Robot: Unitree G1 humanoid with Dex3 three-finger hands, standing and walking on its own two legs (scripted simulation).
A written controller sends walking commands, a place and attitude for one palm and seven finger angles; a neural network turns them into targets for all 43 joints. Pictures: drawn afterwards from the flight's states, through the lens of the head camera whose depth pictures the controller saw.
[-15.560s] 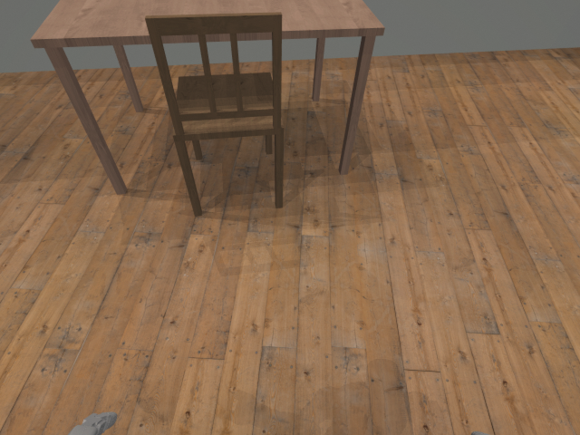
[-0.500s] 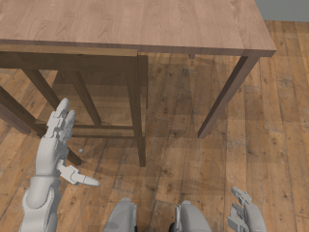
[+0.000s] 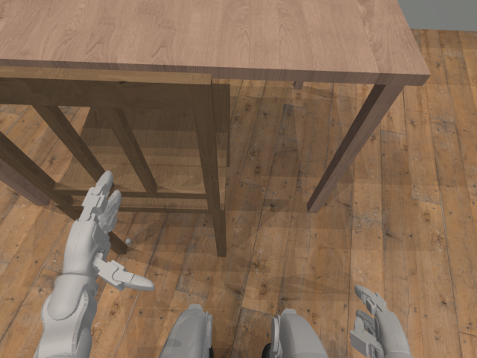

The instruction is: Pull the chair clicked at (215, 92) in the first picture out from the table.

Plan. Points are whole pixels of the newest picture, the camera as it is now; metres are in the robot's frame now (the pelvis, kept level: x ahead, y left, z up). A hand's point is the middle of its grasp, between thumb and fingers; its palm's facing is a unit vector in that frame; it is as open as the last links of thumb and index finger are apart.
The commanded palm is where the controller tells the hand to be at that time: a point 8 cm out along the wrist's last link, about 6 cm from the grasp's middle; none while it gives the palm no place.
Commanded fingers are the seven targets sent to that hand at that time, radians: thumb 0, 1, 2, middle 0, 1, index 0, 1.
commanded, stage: aim the fingers beside a spindle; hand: left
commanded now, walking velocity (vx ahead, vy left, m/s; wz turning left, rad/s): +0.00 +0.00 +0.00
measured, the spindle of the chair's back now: (82, 153) +0.45 +0.30 +0.01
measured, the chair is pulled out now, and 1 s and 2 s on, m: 0.00 0.00 0.00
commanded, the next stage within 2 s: push the fingers through the gap in 1.48 s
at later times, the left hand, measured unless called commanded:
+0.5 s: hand (131, 237) +0.28 +0.17 +0.06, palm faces -0.03 -1.00 -0.08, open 16.9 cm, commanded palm +0.27 +0.24 +0.03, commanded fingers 0.00 -0.50 0.30 -0.06 -0.08 -0.06 -0.08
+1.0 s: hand (132, 246) +0.29 +0.18 +0.00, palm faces +0.01 -1.00 -0.02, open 16.9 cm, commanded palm +0.27 +0.23 +0.03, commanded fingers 0.00 -0.50 0.30 -0.06 -0.08 -0.06 -0.08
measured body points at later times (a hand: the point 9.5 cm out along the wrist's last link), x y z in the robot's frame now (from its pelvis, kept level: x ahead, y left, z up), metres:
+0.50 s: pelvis +0.00 -0.01 +0.01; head +0.11 +0.00 +0.44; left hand +0.28 +0.22 +0.07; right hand +0.17 -0.25 -0.09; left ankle +0.02 +0.11 -0.62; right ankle +0.02 -0.11 -0.62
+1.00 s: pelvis -0.01 -0.01 +0.00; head +0.10 +0.00 +0.43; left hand +0.28 +0.24 +0.00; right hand +0.17 -0.25 -0.10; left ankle +0.02 +0.11 -0.62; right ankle +0.02 -0.11 -0.62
